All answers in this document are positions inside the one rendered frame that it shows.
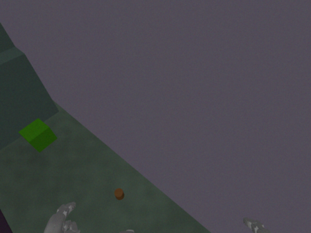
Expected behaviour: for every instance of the right robot hand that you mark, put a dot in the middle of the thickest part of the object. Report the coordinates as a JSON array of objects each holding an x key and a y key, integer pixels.
[{"x": 255, "y": 226}]

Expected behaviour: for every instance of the left robot hand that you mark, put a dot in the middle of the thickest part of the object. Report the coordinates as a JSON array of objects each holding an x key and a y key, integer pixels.
[{"x": 57, "y": 223}]

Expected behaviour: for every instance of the sofa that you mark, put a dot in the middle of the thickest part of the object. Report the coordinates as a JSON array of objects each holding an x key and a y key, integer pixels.
[{"x": 23, "y": 97}]

